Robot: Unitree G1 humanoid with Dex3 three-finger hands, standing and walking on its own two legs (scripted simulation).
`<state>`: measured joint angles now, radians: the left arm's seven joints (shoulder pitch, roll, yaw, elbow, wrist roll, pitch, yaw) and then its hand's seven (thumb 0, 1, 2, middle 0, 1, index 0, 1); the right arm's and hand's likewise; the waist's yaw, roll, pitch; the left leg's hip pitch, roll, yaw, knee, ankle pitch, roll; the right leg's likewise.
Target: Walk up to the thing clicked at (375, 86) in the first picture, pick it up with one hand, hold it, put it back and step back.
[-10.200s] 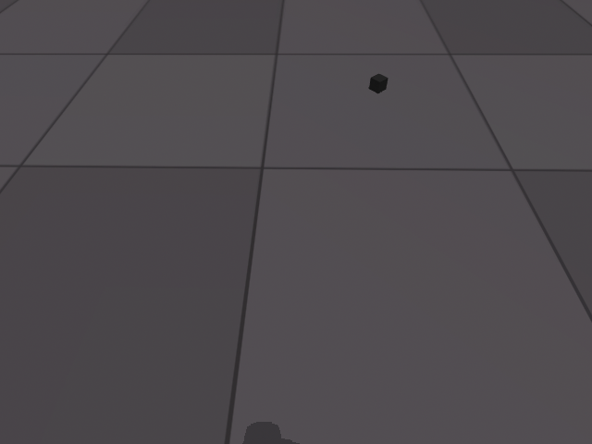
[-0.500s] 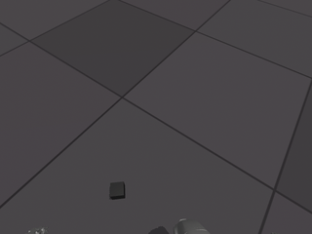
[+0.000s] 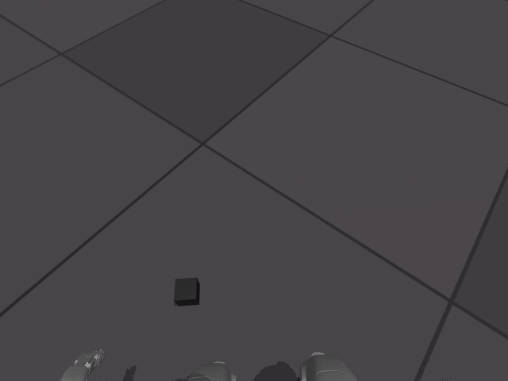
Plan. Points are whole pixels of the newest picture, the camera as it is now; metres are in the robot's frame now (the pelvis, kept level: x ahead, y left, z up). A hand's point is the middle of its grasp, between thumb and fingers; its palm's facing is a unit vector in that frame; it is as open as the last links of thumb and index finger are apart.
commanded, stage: walk up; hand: left
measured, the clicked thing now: (187, 291) +0.45 +0.26 -0.70
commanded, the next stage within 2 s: stand in 1.30 s
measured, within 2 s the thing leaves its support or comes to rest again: neither
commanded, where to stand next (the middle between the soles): +0.05 +0.03 m, yaw -2 degrees
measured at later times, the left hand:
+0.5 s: hand out of the picture +0.06 +0.28 -0.12, palm faces -0.02 -0.93 -0.36, open 7.4 cm
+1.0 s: hand out of the picture +0.10 +0.28 -0.11, palm faces -0.05 -0.94 -0.35, open 7.4 cm
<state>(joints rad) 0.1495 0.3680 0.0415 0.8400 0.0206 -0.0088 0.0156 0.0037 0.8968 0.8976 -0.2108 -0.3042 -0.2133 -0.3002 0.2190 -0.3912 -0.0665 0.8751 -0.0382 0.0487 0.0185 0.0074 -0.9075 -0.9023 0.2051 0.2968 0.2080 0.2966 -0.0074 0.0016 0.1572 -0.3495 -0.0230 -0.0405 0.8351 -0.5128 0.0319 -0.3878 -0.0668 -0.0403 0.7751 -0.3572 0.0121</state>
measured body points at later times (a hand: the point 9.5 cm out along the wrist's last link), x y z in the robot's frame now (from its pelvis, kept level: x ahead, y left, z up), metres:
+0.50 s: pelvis -0.01 +0.02 +0.03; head +0.00 +0.02 +0.48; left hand +0.06 +0.33 -0.09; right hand +0.08 -0.28 -0.10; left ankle +0.00 +0.12 -0.71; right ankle +0.00 -0.11 -0.71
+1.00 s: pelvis +0.00 +0.03 +0.04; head +0.00 +0.03 +0.49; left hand +0.10 +0.33 -0.09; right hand +0.07 -0.28 -0.09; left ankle +0.00 +0.12 -0.71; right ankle +0.00 -0.11 -0.71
